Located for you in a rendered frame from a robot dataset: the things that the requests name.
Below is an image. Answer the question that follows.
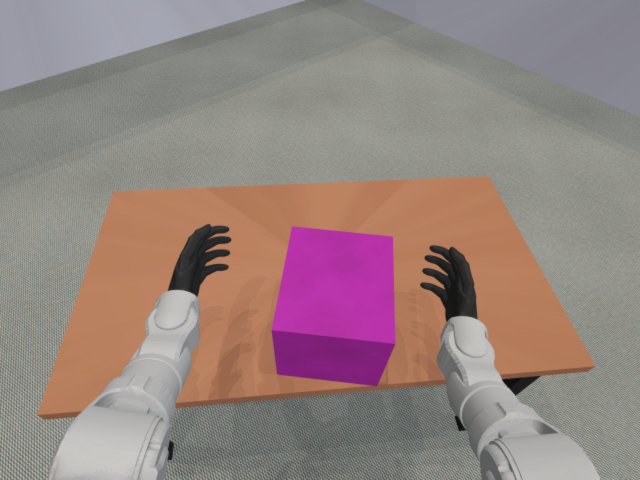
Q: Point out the robot right forearm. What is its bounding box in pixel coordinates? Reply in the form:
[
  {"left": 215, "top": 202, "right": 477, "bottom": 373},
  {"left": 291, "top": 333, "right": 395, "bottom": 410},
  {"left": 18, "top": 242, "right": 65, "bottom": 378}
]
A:
[{"left": 437, "top": 316, "right": 600, "bottom": 480}]

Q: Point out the robot right hand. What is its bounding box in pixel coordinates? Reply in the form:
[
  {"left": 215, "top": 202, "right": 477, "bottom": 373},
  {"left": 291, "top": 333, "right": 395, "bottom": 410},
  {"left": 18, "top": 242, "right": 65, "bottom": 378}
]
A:
[{"left": 420, "top": 245, "right": 478, "bottom": 322}]

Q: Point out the robot left hand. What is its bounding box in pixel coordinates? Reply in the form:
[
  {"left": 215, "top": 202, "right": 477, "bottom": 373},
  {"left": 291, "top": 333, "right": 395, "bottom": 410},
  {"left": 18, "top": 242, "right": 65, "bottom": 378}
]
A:
[{"left": 168, "top": 224, "right": 231, "bottom": 296}]

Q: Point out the carton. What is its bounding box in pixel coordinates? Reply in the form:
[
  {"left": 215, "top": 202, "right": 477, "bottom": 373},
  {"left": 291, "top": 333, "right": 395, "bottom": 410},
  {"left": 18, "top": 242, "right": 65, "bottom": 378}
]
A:
[{"left": 272, "top": 226, "right": 395, "bottom": 386}]

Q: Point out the table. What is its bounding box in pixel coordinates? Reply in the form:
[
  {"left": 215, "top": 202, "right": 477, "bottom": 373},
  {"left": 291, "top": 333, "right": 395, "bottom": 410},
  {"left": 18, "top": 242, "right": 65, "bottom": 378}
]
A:
[{"left": 37, "top": 176, "right": 595, "bottom": 460}]

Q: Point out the right robot upper arm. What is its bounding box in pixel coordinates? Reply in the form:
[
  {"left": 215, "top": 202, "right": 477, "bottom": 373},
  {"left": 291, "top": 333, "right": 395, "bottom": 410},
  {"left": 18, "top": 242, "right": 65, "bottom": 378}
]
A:
[{"left": 480, "top": 433, "right": 597, "bottom": 480}]

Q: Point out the left robot upper arm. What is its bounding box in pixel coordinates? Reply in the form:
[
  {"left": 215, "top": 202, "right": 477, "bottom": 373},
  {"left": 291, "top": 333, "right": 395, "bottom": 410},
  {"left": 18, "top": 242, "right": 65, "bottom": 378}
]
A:
[{"left": 52, "top": 406, "right": 171, "bottom": 480}]

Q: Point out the robot left forearm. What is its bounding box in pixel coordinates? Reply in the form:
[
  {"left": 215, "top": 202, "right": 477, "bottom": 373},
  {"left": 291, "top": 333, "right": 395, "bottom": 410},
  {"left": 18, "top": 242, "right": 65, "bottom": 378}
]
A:
[{"left": 48, "top": 290, "right": 200, "bottom": 480}]

